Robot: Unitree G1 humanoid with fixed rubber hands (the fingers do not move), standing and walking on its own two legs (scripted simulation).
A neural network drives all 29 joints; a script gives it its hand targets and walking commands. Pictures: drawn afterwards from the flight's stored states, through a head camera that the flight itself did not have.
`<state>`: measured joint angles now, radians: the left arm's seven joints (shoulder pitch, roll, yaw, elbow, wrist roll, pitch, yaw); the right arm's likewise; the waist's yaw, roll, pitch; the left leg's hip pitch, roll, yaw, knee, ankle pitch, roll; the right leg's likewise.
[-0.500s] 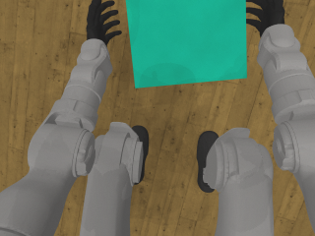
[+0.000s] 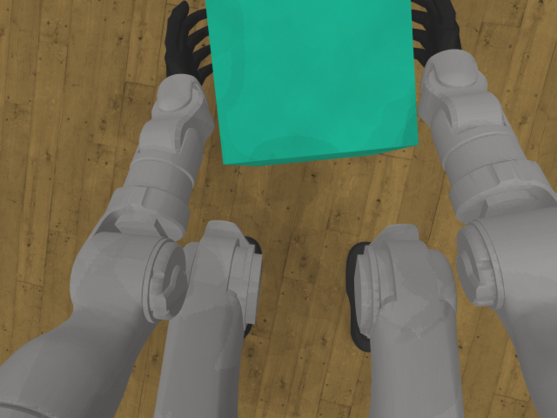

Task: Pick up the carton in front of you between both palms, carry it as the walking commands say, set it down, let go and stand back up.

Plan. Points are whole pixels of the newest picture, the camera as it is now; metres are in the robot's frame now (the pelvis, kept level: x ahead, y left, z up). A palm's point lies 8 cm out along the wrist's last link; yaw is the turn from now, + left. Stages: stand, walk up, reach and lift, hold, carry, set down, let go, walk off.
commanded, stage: reach and lift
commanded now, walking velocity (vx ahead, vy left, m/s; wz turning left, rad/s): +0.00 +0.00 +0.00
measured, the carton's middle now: (309, 87) +0.51 -0.02 -0.22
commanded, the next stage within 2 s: none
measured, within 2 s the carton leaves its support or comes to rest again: neither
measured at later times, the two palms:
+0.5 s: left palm (86, 46) +0.47 +0.13 +0.05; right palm out of the picture +0.48 -0.17 +0.05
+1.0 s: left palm out of the picture +0.44 +0.13 +0.21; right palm out of the picture +0.44 -0.17 +0.21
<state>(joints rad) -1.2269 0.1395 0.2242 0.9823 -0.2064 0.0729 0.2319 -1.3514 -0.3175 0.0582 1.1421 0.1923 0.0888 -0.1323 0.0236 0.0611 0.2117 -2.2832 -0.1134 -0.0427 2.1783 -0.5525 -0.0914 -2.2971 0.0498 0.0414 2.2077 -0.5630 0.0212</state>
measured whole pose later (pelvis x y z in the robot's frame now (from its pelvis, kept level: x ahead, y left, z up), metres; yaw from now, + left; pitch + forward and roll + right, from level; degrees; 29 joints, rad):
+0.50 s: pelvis +0.00 +0.00 +0.12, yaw -2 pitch +40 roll +1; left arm -0.93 -0.05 0.49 0.69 0.13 0.28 0.11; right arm -1.02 -0.08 -0.33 0.84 -0.15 0.28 -0.05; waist 0.02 0.02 -0.15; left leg -1.99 -0.13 -0.08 1.80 -0.52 -0.08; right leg -2.00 0.11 0.08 1.81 -0.51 0.05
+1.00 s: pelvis +0.05 +0.00 +0.25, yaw -3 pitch +30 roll +0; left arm -0.60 -0.10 0.38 0.64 0.12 0.27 0.10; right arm -0.65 0.02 -0.30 0.72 -0.13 0.28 -0.07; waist 0.02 0.02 -0.23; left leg -1.39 -0.11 -0.12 1.37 -0.51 -0.05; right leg -1.41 0.11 0.11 1.37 -0.49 0.03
